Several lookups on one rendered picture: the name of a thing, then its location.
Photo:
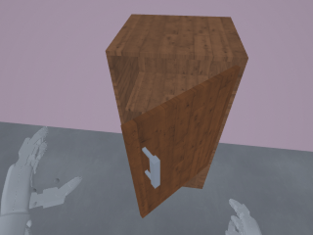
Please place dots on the robot left hand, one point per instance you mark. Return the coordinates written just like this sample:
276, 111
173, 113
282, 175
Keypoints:
17, 195

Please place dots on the cupboard door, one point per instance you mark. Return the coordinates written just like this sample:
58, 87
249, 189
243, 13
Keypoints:
182, 133

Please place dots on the handle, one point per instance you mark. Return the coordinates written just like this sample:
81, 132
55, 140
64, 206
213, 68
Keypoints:
154, 173

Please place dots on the robot right hand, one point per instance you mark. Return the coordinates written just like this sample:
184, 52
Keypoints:
246, 224

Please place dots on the robot left forearm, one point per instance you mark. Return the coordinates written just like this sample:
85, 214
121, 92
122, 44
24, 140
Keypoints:
16, 223

